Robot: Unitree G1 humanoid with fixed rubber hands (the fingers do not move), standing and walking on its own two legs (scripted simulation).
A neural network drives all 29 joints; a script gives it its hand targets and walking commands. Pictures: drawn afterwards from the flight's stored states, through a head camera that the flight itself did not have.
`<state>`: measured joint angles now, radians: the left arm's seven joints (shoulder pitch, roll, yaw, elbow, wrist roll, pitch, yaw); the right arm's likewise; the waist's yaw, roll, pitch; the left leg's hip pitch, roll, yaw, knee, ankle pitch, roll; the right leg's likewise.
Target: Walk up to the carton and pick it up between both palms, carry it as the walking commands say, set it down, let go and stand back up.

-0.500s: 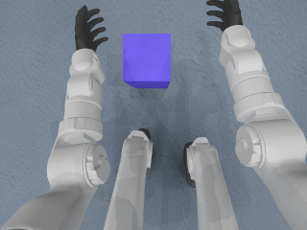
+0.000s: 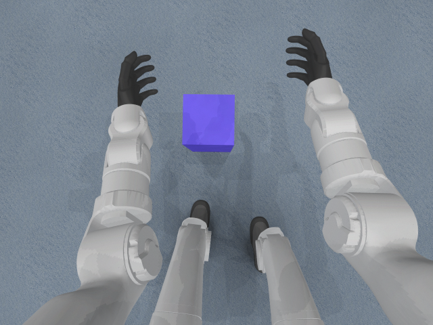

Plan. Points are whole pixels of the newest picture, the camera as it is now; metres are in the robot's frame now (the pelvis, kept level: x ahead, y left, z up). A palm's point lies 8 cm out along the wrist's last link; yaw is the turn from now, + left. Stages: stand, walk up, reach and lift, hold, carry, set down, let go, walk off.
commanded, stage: let go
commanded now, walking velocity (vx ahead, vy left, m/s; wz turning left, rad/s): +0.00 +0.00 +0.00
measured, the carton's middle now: (210, 127) +0.49 +0.09 -0.54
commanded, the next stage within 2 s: stand in 1.32 s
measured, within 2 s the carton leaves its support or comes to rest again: neither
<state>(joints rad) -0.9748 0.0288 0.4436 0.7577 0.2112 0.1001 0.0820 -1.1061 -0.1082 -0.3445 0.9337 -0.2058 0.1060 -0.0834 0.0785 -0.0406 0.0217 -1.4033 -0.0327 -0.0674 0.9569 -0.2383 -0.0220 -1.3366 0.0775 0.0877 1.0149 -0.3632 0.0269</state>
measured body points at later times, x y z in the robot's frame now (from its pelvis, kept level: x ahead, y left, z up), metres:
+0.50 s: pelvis +0.04 +0.01 +0.07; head +0.24 +0.02 +0.47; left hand +0.34 +0.24 -0.04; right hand +0.39 -0.15 -0.04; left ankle +0.08 +0.12 -0.64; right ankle +0.04 -0.13 -0.64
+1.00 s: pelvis +0.08 -0.01 +0.10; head +0.10 +0.00 +0.55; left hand +0.24 +0.23 +0.02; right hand +0.26 -0.24 +0.03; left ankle +0.08 +0.12 -0.64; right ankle +0.04 -0.13 -0.64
